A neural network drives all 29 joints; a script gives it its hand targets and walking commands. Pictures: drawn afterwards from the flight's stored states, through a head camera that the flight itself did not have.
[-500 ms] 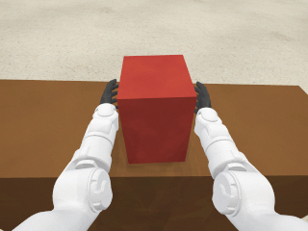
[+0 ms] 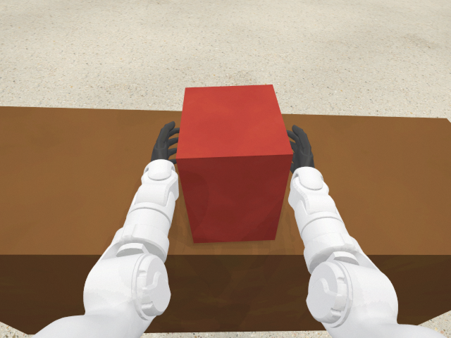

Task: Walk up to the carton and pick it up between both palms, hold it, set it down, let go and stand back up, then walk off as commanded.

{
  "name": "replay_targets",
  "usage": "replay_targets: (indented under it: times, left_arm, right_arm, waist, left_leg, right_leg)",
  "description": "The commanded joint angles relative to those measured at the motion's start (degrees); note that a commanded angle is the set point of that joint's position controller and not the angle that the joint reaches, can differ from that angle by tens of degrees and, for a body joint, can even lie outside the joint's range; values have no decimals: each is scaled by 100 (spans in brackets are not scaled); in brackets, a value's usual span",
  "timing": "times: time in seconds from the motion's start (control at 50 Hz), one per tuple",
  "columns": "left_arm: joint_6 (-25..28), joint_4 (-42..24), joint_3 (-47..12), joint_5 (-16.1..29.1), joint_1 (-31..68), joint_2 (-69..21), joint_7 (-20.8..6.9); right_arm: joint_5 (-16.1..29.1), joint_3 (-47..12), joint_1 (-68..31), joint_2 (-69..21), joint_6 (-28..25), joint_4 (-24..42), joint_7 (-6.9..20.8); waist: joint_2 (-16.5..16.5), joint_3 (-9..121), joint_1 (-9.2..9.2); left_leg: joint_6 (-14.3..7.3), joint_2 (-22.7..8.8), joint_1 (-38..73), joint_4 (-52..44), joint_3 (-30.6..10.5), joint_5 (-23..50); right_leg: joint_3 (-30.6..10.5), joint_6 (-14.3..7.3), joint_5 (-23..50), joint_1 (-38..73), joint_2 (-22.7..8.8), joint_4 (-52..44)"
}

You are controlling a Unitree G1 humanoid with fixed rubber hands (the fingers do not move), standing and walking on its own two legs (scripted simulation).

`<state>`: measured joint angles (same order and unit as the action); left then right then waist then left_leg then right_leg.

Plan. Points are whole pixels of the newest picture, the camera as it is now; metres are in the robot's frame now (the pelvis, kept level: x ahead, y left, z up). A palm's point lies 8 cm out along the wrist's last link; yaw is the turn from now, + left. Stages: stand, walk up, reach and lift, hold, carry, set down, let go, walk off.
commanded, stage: set down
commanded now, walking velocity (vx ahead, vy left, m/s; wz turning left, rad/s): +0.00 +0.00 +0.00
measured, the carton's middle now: (231, 166) +0.43 +0.00 +0.07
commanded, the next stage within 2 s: none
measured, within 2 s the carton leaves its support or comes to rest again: rests again in 0.52 s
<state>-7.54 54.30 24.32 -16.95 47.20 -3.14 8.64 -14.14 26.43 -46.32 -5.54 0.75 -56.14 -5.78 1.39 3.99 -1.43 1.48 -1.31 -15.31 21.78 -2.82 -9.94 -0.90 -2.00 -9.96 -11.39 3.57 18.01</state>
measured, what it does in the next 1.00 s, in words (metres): stands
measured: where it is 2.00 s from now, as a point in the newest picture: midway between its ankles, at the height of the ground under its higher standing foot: outside the picture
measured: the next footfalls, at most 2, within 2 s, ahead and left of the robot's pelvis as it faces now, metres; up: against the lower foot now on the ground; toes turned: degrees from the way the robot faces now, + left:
none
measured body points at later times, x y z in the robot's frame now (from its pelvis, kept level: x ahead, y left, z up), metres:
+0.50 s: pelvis -0.01 +0.00 +0.00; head +0.02 +0.01 +0.45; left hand +0.41 +0.13 +0.07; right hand +0.40 -0.13 +0.08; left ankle +0.01 +0.13 -0.75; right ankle -0.01 -0.10 -0.75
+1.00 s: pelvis +0.00 +0.01 +0.00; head +0.04 +0.02 +0.45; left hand +0.42 +0.12 +0.07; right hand +0.40 -0.14 +0.07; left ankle +0.01 +0.13 -0.75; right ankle -0.01 -0.10 -0.75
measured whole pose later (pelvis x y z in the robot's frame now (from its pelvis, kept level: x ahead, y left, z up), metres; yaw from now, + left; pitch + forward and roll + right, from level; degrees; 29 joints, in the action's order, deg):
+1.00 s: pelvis +0.00 +0.01 +0.00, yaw -2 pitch +3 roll +0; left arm -1.5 48.3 32.9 -25.7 44.7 -9.7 4.4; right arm -28.0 38.0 -40.9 -10.9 -7.3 -47.3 0.1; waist 1.4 -1.6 0.1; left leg 0.4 -1.1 -12.9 18.7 1.6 -8.6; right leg -1.4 -1.3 -9.8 -11.5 2.1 18.5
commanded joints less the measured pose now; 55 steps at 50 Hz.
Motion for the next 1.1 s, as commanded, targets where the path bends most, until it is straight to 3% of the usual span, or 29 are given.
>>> replay_targets:
  times: [0.0,0.02,0.08,0.1,0.14,0.16,0.26,0.32,0.4,0.44,0.46,0.48,0.52,0.54,0.56,0.6,0.62,0.66,0.68,0.7,0.82,0.84,0.86,0.9,0.94,0.96,0.98,1.04,1.08]
  left_arm:
    - [320,-625,-1435,48,4266,-3265,-970]
    - [306,-606,-1442,5,4087,-3259,-993]
    - [395,-722,-1472,25,4105,-3304,-997]
    - [424,-711,-1527,20,4243,-3239,-986]
    - [493,-786,-1398,-66,4064,-3248,-971]
    - [566,-870,-1435,-71,4033,-3298,-954]
    - [710,-902,-1458,-80,4211,-3175,-902]
    - [659,-540,-1272,-160,3909,-3061,-937]
    - [777,-708,-1119,-238,3879,-3024,-935]
    - [748,-474,-1003,-366,3514,-2980,-964]
    - [803,-738,-1139,-304,3806,-3024,-965]
    - [815,-599,-975,-405,3571,-2977,-994]
    - [803,-645,-920,-499,3564,-3001,-989]
    - [807,-679,-939,-456,3514,-2983,-999]
    - [805,-564,-863,-554,3375,-2848,-982]
    - [829,-611,-909,-561,3342,-2945,-1000]
    - [816,-648,-879,-614,3270,-2953,-1010]
    - [717,-505,-634,-762,2969,-2906,-1069]
    - [728,-661,-835,-633,3063,-2997,-1082]
    - [796,-691,-749,-689,3003,-2907,-1060]
    - [731,-713,-593,-850,2802,-2995,-1098]
    - [735,-649,-524,-882,2753,-2930,-1082]
    - [744,-507,-474,-879,2762,-2794,-1070]
    - [722,-635,-509,-943,2690,-2597,-1021]
    - [657,-690,-523,-959,2639,-2847,-1099]
    - [717,-632,-490,-871,2578,-2400,-1032]
    - [741,-720,-484,-927,2566,-2618,-976]
    - [761,-574,-261,-991,2530,-2451,-962]
    - [721,-767,-341,-1039,2451,-2849,-996]
  right_arm:
    - [-52,-1496,-4756,-2876,-553,1066,925]
    - [-38,-1476,-4548,-2826,-562,963,937]
    - [-97,-1456,-4640,-2906,-696,1302,966]
    - [-97,-1417,-4502,-2900,-680,1054,969]
    - [-225,-1439,-4468,-2903,-760,1092,999]
    - [-347,-1405,-4285,-2888,-827,1122,1002]
    - [-565,-1173,-4238,-2859,-911,1010,1084]
    - [-747,-1149,-4257,-2784,-978,1201,1086]
    - [-845,-1041,-4093,-2848,-1006,1093,1131]
    - [-980,-995,-3900,-2803,-1020,1111,1134]
    - [-999,-933,-3862,-2863,-1016,1081,1144]
    - [-1080,-930,-3733,-2905,-1062,995,1130]
    - [-1131,-863,-3733,-2786,-1081,1114,1182]
    - [-1178,-828,-3636,-2831,-1078,1079,1180]
    - [-1146,-922,-3730,-2751,-1094,1152,1192]
    - [-1247,-863,-3621,-2829,-1148,1211,1199]
    - [-1315,-734,-3462,-2765,-1128,1080,1202]
    - [-1333,-806,-3403,-2838,-1073,1178,1200]
    - [-1333,-795,-3369,-2898,-1108,1286,1197]
    - [-1331,-722,-3398,-2816,-1150,1206,1190]
    - [-1508,-530,-3085,-2887,-1070,1058,1215]
    - [-1542,-553,-3121,-2850,-1114,1158,1231]
    - [-1535,-508,-3182,-2694,-1130,1196,1220]
    - [-1491,-443,-2954,-2425,-1095,1114,1232]
    - [-1580,-454,-2917,-2697,-1055,1146,1232]
    - [-1437,-546,-2974,-2254,-1177,1331,1187]
    - [-1502,-385,-2885,-2374,-1128,1131,1168]
    - [-1506,-346,-2938,-2240,-1175,1369,1141]
    - [-1582,-317,-2843,-2616,-1103,1225,1151]
  waist:
    - [-332,3616,97]
    - [-368,3412,-7]
    - [-351,3828,75]
    - [-420,3871,-40]
    - [-427,3955,95]
    - [-279,4070,47]
    - [-292,4020,5]
    - [-200,3745,125]
    - [-138,3838,199]
    - [-89,3549,154]
    - [-168,3745,39]
    - [-81,3647,114]
    - [-312,3578,180]
    - [-143,3464,140]
    - [-114,3445,265]
    - [-83,3499,139]
    - [-259,3336,97]
    - [-58,2970,249]
    - [-94,3177,60]
    - [-98,3234,169]
    - [-81,2599,161]
    - [-42,2735,271]
    - [69,2749,234]
    - [-70,2716,175]
    - [-46,2465,153]
    - [-93,2864,280]
    - [-73,2766,183]
    - [-54,2768,392]
    - [-42,2538,236]
  left_leg:
    - [196,172,1049,-123,769,1779]
    - [229,201,1085,-135,761,1659]
    - [220,172,1197,-100,796,1822]
    - [205,184,1139,-111,785,1704]
    - [208,195,1122,-125,850,1813]
    - [229,158,1179,-62,817,2021]
    - [284,93,1298,-103,872,1895]
    - [191,147,918,-168,930,1517]
    - [129,152,910,-268,1032,1336]
    - [113,131,928,-295,972,1343]
    - [168,137,965,-278,1006,1406]
    - [110,179,895,-287,1040,1450]
    - [126,124,1024,-344,1016,1368]
    - [96,140,925,-351,1062,1242]
    - [72,130,924,-351,1087,1311]
    - [89,145,909,-343,1102,1330]
    - [121,138,891,-388,1104,1312]
    - [35,149,890,-421,1126,1206]
    - [31,179,861,-436,1097,1140]
    - [36,171,820,-424,1106,1236]
    - [12,120,940,-439,1131,1278]
    - [17,136,905,-449,1164,1243]
    - [7,135,927,-457,1179,1168]
    - [-3,112,997,-456,1155,1129]
    - [-34,70,944,-493,1139,1122]
    - [-34,104,959,-385,1210,1249]
    - [-14,87,1052,-339,1146,1426]
    - [-62,84,933,-362,1221,1432]
    - [-86,124,807,-413,1209,1182]
  right_leg:
    - [455,545,3255,1657,-180,294]
    - [443,554,3356,1647,-209,312]
    - [443,542,3469,1652,-217,335]
    - [429,533,3371,1654,-230,340]
    - [422,512,3501,1729,-235,366]
    - [505,522,3503,1662,-172,400]
    - [550,477,3110,1417,-139,335]
    - [518,456,2986,1482,-188,315]
    - [536,503,2911,1658,-204,343]
    - [518,498,3031,1543,-216,285]
    - [559,533,3045,1624,-208,343]
    - [523,549,3218,1693,-217,335]
    - [540,480,2856,1458,-233,307]
    - [577,506,2725,1451,-241,263]
    - [550,509,2867,1436,-247,287]
    - [567,541,2957,1646,-232,332]
    - [579,546,2993,1664,-223,325]
    - [499,573,2915,1641,-259,251]
    - [530,578,2977,1665,-263,266]
    - [519,601,3125,1688,-248,322]
    - [579,542,2732,1478,-226,221]
    - [569,554,2676,1429,-194,232]
    - [537,578,2680,1454,-218,203]
    - [563,540,2486,1388,-202,223]
    - [582,554,2348,1416,-224,157]
    - [550,559,2575,1425,-235,278]
    - [567,515,2580,1246,-213,236]
    - [531,551,2714,1330,-236,267]
    - [541,557,2528,1435,-233,213]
